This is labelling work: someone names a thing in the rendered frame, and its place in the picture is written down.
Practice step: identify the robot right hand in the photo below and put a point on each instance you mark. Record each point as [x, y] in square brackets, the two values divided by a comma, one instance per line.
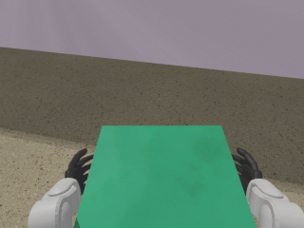
[249, 169]

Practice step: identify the carton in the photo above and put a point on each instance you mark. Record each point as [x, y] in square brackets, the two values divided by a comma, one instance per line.
[163, 176]

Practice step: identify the robot left hand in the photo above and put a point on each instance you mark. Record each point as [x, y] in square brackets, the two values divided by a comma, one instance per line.
[76, 169]

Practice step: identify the robot right forearm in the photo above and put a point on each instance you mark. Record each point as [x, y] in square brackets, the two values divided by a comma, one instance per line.
[271, 207]

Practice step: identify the robot left forearm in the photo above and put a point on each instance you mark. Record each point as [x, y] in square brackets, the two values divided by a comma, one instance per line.
[57, 206]

